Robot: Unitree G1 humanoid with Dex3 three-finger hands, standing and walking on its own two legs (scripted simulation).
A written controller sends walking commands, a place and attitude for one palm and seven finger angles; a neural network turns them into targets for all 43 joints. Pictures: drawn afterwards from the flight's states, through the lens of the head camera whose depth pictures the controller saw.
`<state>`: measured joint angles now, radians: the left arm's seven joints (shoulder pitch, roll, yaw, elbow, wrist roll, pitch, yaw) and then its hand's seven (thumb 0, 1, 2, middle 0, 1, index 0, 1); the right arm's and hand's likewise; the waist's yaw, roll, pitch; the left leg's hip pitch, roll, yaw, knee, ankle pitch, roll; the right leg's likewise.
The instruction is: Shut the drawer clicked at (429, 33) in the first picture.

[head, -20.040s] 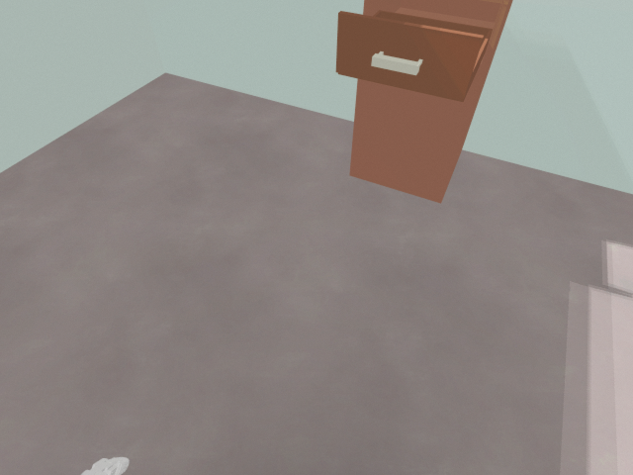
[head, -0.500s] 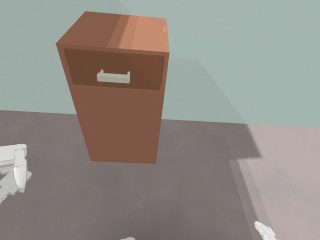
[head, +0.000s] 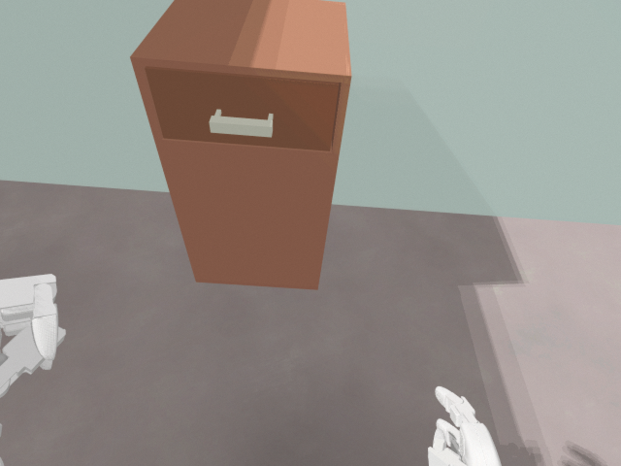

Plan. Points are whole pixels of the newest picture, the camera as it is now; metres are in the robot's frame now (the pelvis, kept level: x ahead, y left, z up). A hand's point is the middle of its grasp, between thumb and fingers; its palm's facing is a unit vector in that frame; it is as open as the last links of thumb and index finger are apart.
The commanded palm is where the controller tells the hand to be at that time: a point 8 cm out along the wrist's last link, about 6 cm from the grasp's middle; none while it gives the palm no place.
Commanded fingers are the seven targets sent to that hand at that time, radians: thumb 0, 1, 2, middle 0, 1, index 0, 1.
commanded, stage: stop stepping back and stand still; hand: left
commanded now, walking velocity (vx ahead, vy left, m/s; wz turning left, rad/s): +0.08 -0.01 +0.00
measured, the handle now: (243, 120) +0.81 +0.20 -0.02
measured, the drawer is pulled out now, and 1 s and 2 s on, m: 0.00 0.00 0.00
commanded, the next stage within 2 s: let the arm hang, fingers relaxed in 0.02 s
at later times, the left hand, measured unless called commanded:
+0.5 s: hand out of the picture +0.00 +0.18 -0.18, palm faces +0.06 -0.97 -0.22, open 3.5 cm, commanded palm none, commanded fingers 0.00 0.90 0.90 -0.60 -0.73 -0.60 -0.73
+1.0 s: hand out of the picture -0.01 +0.14 -0.17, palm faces +0.06 -0.99 -0.16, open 7.2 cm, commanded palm none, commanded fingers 0.00 0.90 0.90 -0.20 -0.30 -0.20 -0.30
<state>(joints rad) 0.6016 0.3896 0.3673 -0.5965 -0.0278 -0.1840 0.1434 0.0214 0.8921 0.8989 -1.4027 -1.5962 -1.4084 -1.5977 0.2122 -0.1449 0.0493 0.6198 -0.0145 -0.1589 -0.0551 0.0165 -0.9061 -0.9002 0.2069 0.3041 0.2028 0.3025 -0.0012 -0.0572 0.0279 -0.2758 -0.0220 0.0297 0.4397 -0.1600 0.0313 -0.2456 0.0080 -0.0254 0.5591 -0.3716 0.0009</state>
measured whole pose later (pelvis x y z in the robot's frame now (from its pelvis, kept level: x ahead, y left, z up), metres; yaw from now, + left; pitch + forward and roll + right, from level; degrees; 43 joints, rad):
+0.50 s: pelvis +0.01 -0.01 +0.00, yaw +3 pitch +0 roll -1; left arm 0.31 0.22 0.03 0.98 0.02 0.04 0.02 0.02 0.91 0.90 -0.95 -1.20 -0.95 -1.13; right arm 0.28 -0.17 0.01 1.01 -0.03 0.03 -0.02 0.01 -0.91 -0.90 0.20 0.30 0.20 0.30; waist 0.00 -0.02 0.06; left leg -0.30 0.00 -0.02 0.51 -0.21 0.01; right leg -0.20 0.02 -0.09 0.47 -0.27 -0.04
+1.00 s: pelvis +0.01 -0.01 +0.00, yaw +2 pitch -1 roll +0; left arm 0.29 0.10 0.00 1.14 0.01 0.00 0.04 0.01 0.91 0.90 -0.22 -0.33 -0.23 -0.33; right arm 0.30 -0.10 -0.01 1.14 -0.02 0.02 -0.04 0.01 -0.92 -0.90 0.20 0.30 0.20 0.30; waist 0.00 0.02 0.04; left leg -0.23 -0.01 0.00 0.44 -0.18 0.01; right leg -0.16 0.02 -0.07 0.44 -0.25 -0.04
